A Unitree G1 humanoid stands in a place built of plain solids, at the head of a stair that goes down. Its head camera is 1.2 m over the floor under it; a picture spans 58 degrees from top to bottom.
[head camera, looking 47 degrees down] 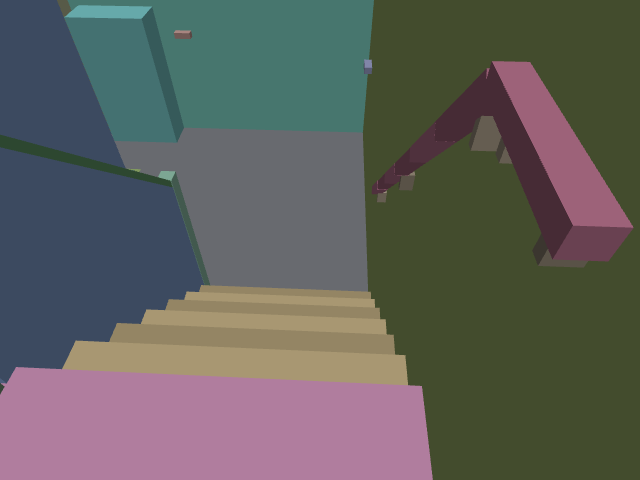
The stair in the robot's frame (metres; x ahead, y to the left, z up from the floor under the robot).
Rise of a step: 0.21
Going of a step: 0.21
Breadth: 1.20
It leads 3 degrees to the right of straight ahead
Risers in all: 7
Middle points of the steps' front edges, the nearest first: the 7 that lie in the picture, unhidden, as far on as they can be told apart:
0.57 0.30 0.00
0.78 0.29 -0.21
0.99 0.28 -0.42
1.20 0.27 -0.63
1.41 0.26 -0.84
1.62 0.25 -1.04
1.82 0.24 -1.25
